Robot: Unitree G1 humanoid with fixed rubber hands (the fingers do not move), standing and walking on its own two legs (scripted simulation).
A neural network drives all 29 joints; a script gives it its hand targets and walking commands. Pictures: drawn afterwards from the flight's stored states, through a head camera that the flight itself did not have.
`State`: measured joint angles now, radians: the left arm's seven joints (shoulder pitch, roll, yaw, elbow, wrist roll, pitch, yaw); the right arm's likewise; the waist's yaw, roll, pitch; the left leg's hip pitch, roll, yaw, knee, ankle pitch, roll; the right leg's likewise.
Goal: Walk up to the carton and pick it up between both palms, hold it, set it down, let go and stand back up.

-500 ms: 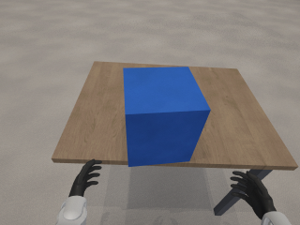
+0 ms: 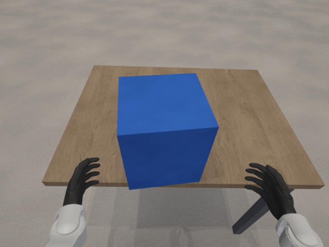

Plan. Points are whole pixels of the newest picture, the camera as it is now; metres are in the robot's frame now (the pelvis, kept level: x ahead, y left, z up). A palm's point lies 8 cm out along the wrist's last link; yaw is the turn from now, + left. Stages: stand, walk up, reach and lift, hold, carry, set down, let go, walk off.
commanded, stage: reach and lift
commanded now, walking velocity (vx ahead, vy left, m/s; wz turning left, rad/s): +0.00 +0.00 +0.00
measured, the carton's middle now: (161, 132) +0.40 +0.03 +0.04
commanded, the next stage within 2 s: none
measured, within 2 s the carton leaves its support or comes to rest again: neither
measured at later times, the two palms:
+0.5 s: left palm (73, 161) +0.26 +0.22 +0.10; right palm (267, 164) +0.27 -0.21 +0.10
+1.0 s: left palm (75, 124) +0.33 +0.22 +0.15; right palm (255, 122) +0.35 -0.19 +0.14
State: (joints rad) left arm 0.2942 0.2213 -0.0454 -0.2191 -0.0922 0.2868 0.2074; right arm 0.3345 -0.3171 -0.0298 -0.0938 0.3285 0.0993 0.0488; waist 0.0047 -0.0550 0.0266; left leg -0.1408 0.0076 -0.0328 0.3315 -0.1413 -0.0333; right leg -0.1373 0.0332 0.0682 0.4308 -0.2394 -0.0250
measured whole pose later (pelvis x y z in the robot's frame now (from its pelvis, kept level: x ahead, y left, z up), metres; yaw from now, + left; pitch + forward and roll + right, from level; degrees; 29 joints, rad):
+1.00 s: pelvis +0.01 +0.00 +0.00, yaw +0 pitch -2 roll +1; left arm -0.32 0.22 0.14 -0.25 -0.12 0.84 0.19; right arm -0.35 -0.32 -0.03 0.08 0.43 0.40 -0.08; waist 0.00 -0.05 0.05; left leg -0.14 0.01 -0.03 0.33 -0.15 -0.04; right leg -0.13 0.03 0.07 0.42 -0.25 -0.03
